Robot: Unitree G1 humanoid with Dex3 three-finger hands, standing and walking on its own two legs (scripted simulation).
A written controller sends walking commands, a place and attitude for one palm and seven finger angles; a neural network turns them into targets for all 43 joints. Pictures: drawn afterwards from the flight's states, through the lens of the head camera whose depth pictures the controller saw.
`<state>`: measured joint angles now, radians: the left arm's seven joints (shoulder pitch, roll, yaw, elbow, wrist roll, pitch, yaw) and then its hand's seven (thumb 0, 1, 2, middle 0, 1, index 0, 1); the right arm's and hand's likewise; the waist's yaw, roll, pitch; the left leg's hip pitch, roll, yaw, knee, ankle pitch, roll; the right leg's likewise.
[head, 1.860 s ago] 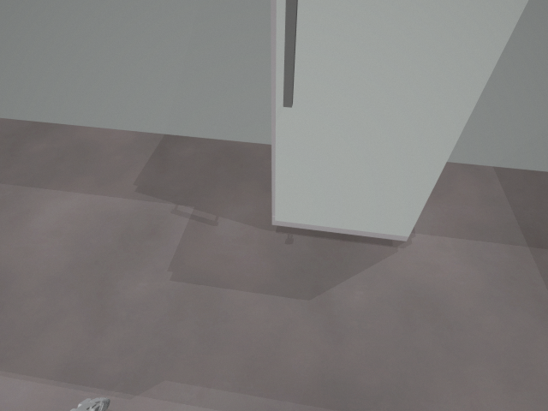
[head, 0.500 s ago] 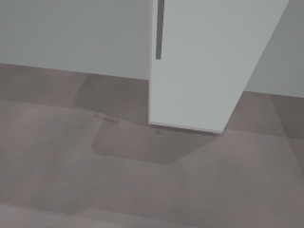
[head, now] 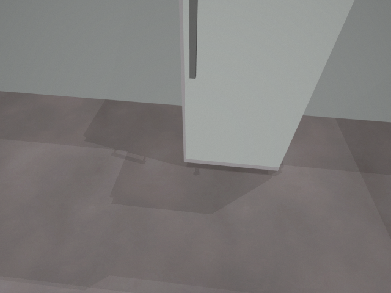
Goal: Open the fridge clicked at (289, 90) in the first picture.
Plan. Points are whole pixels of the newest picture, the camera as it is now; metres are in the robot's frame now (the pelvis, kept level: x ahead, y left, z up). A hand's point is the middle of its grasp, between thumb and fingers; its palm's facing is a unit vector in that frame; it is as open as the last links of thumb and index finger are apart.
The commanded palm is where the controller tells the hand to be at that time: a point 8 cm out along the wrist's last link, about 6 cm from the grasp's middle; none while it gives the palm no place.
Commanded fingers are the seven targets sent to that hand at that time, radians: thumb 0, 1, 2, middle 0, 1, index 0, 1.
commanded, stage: take the last steps up to it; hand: left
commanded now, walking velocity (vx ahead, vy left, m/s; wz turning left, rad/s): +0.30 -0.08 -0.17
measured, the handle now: (194, 13) +0.97 +0.07 +0.18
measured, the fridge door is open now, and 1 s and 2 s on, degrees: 0 0 0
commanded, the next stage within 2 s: come to a stop and stand still in 1.14 s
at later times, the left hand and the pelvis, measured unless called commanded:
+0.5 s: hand out of the picture +0.02 +0.15 -0.19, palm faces +0.05 -0.99 -0.10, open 7.4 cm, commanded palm none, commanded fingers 0.00 0.90 0.90 -0.20 -0.30 -0.20 -0.30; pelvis +0.14 +0.01 -0.02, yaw -3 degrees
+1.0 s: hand (161, 197) +0.42 +0.13 -0.17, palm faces -0.07 -0.98 -0.20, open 7.4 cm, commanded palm none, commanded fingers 0.00 0.90 0.90 -0.20 -0.30 -0.20 -0.30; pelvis +0.32 -0.04 -0.01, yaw -5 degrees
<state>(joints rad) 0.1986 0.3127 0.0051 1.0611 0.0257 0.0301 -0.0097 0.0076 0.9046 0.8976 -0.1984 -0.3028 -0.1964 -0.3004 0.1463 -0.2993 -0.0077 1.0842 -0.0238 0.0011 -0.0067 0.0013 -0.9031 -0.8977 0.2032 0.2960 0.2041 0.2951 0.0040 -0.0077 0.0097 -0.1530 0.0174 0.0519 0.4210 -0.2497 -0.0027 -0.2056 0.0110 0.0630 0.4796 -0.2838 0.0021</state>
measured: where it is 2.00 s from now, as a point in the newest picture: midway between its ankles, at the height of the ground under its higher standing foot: (213, 258)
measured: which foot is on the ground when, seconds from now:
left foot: down 0.00-0.12, up 0.14-0.46, down 0.48-0.90, up 0.92-1.00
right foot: down 0.00-0.48, up 0.50-0.88, down 0.90-1.00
